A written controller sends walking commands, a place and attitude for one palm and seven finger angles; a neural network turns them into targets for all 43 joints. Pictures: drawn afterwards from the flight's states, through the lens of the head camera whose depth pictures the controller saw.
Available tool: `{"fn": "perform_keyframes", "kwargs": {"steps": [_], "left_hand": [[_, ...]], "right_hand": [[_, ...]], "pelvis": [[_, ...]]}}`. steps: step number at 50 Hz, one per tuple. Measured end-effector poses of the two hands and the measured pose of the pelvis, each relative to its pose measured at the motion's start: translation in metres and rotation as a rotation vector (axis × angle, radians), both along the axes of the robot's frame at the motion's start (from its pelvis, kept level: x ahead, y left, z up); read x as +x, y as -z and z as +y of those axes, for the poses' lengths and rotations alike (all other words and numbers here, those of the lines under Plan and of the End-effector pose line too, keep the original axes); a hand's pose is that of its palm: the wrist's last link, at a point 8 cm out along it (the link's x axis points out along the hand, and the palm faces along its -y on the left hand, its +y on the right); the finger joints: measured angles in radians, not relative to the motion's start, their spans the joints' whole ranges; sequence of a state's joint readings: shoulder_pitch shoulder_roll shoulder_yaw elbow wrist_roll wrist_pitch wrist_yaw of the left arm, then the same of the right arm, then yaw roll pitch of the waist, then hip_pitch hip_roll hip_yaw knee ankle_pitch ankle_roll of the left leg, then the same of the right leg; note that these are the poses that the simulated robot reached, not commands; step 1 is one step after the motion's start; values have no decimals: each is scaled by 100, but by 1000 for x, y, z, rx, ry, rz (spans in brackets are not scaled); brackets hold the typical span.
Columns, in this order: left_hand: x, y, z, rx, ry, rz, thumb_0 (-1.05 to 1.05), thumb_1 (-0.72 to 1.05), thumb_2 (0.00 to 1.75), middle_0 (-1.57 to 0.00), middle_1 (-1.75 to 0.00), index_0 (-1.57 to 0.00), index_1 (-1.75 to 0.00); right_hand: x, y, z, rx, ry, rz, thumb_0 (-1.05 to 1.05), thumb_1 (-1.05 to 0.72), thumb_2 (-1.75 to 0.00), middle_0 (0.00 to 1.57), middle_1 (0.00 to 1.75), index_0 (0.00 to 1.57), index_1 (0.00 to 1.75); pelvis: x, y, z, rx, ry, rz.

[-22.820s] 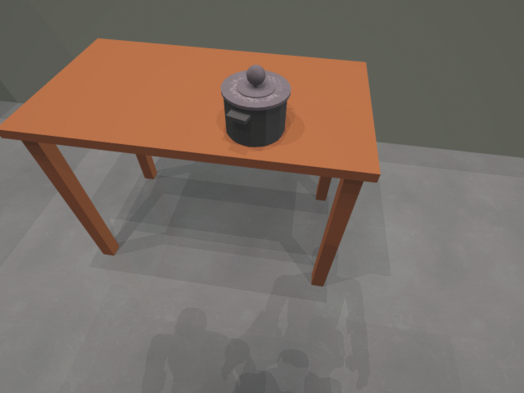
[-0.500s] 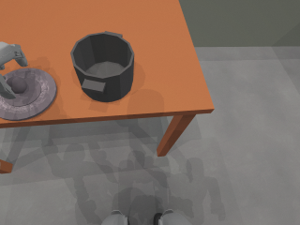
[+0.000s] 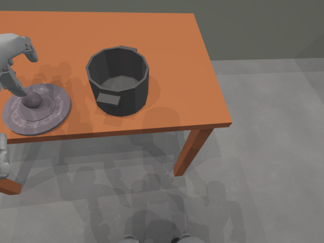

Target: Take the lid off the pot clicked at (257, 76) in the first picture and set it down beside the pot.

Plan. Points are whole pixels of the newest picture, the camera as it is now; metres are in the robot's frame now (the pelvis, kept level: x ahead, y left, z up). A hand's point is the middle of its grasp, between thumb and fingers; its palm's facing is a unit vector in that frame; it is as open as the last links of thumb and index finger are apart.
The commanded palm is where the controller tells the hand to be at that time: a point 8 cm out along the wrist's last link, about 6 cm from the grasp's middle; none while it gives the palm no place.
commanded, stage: raise the empty hand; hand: left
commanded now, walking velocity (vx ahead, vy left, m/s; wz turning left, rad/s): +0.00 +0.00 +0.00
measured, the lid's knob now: (31, 99) +0.49 +0.31 +0.01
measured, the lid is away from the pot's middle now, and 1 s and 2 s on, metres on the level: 0.23 0.23 0.23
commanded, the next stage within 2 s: draw the hand back to the body in 0.64 s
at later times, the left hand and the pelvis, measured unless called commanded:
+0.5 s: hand out of the picture +0.48 +0.31 +0.16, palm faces -0.38 -0.12 -0.92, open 10.9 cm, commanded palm +0.51 +0.30 +0.22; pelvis +0.00 -0.02 +0.01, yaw +1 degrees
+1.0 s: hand out of the picture +0.47 +0.30 +0.16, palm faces -0.36 -0.09 -0.93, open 10.9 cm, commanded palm +0.46 +0.30 +0.22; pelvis +0.01 -0.02 +0.02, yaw +1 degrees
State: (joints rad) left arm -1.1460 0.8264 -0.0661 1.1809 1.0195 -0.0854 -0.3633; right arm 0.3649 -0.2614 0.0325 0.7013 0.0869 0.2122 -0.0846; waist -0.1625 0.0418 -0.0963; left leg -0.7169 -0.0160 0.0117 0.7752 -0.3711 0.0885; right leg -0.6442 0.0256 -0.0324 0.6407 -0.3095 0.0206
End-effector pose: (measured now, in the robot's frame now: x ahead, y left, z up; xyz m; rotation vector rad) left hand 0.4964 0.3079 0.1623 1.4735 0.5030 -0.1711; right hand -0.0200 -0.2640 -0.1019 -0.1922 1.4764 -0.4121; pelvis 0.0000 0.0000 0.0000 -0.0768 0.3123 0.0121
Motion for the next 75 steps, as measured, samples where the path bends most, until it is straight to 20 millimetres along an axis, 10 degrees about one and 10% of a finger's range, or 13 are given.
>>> {"fn": "perform_keyframes", "kwargs": {"steps": [31,46,62,68,75], "left_hand": [[-11,-66,-1,23,-68,-37,0,8,48,-31,-96,-31,-96],[-17,-63,-7,23,-45,-49,0,8,48,-31,-96,-31,-96],[-68,-55,1,23,-14,-94,0,8,48,-31,-96,-31,-96],[-94,-54,-10,-757,-114,-554,0,8,48,-31,-96,-31,-96],[-106,-49,-17,-1081,-279,-804,0,11,50,-30,-93,-30,-93]], "right_hand": [[46,-8,-27,-6,-45,-111,0,-90,-90,20,30,21,30],[57,-5,-18,48,-50,-125,0,-90,-90,20,30,21,30],[110,-13,-6,98,-154,-267,1,-90,-90,20,30,21,30],[134,-27,7,92,-270,-390,1,-91,-90,20,30,20,30],[150,-42,3,76,-319,-498,1,-90,-90,20,30,21,30]], "pelvis": [[6,-12,-17,22,-9,-57],[6,-14,-17,29,-6,-71],[1,-20,-13,38,-24,-137],[0,-25,-17,50,-23,-217],[7,-30,-29,55,-16,-262]]}}
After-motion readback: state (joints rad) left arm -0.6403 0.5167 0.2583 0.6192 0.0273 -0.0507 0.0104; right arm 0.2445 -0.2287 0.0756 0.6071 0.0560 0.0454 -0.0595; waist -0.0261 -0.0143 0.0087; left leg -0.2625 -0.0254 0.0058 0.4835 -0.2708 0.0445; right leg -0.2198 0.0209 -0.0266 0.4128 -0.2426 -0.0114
